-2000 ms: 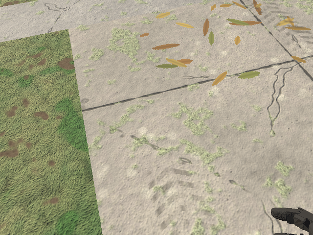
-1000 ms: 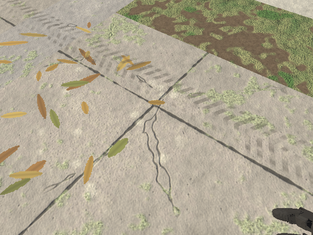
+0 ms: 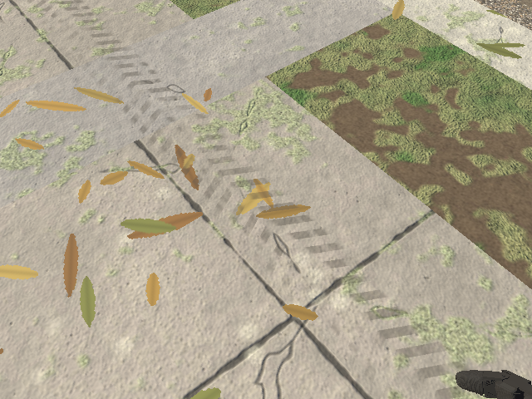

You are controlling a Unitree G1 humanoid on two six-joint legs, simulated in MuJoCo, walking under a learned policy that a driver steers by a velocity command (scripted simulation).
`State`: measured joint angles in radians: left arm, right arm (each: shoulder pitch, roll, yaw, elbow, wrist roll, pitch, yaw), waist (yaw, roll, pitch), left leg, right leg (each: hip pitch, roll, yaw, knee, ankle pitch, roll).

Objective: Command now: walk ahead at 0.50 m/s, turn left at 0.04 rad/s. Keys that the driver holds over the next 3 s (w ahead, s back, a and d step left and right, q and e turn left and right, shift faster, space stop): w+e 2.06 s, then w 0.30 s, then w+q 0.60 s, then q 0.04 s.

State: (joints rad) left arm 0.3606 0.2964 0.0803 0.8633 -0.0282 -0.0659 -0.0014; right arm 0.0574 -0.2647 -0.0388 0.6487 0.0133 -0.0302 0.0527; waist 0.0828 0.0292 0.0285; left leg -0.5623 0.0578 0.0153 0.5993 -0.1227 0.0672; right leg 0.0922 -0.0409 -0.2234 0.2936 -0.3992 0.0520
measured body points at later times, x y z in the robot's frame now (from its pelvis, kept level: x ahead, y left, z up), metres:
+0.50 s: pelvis +0.27 +0.00 +0.01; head +0.29 -0.02 +0.45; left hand +0.50 +0.19 -0.10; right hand +0.24 -0.29 -0.12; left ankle +0.14 +0.12 -0.72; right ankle +0.40 -0.16 -0.70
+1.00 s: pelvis +0.55 -0.10 +0.01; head +0.57 -0.13 +0.46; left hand +0.73 +0.14 -0.10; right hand +0.64 -0.43 -0.06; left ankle +0.76 -0.06 -0.70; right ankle +0.41 -0.14 -0.72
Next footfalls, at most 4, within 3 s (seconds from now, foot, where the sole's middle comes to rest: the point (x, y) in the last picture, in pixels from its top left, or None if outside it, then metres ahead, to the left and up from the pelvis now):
0.02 left None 0.18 0.12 -0.76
0.56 right None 0.44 -0.16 -0.76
1.04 left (332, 279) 0.79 -0.09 -0.76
1.58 right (471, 282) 0.82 -0.48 -0.76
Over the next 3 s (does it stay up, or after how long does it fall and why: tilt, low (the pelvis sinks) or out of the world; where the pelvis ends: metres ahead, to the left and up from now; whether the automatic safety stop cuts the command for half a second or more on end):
stays up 1.11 -0.98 0.00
